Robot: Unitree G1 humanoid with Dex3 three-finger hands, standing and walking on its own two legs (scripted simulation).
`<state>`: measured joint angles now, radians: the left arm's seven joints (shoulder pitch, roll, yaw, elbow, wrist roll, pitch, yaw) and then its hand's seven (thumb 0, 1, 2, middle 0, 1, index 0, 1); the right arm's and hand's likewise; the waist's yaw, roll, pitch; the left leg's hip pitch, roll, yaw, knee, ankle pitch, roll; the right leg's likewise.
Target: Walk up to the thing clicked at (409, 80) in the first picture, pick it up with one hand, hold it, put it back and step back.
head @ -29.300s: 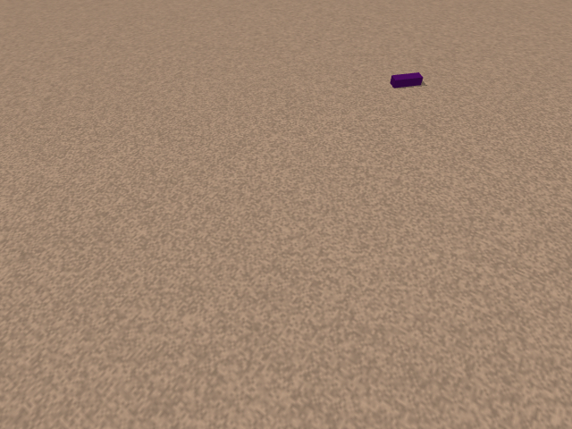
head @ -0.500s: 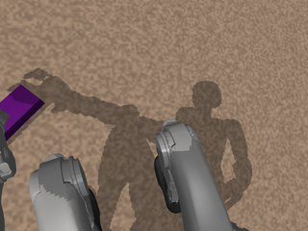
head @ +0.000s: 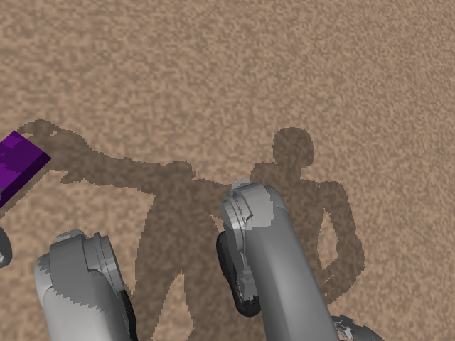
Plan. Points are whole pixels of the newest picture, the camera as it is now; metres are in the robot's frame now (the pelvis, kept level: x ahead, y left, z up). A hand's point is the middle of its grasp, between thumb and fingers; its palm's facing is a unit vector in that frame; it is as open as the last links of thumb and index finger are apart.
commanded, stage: rest palm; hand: left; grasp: from above
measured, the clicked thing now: out of the picture +0.45 +0.32 -0.30
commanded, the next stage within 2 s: close in 0.94 s
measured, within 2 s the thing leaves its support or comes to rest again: neither
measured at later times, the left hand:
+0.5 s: hand out of the picture +0.46 +0.31 -0.25, palm faces -0.25 -0.31 -0.92, open 14.4 cm
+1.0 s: hand out of the picture +0.45 +0.33 -0.26, palm faces -0.33 -0.31 -0.89, open 14.3 cm
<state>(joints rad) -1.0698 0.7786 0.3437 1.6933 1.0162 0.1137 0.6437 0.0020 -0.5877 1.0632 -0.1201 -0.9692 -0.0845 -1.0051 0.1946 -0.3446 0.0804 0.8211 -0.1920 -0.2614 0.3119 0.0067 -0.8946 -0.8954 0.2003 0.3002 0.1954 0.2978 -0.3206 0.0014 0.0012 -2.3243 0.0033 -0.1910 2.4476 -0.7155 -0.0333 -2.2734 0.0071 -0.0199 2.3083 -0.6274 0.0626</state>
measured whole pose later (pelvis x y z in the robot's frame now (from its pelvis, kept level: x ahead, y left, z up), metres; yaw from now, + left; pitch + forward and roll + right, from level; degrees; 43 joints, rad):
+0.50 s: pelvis +0.00 +0.01 -0.01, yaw -3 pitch +29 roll -14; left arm -1.16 0.92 0.33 1.85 1.09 0.03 0.76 0.00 -0.59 1.04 -0.11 -0.97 -0.07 -1.00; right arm 0.17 -0.36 0.18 0.80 -0.24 -0.35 0.37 0.01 -0.90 -0.90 0.20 0.30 0.20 0.30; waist -0.38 -0.09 0.15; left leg -2.32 0.00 -0.24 2.53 -0.75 -0.01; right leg -2.23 0.02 -0.06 2.34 -0.64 0.06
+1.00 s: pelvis -0.01 +0.02 -0.02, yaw -4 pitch +26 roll -16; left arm -1.16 1.02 0.28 1.91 1.07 0.00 0.70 0.00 -0.58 1.00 -0.10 -1.01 -0.09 -1.03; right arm 0.15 -0.36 0.25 0.77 -0.24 -0.38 0.40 0.01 -0.91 -0.90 0.20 0.30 0.19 0.30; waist -0.39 -0.10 0.21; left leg -2.32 0.00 -0.26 2.56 -0.73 0.00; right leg -2.20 0.02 -0.08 2.33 -0.62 0.07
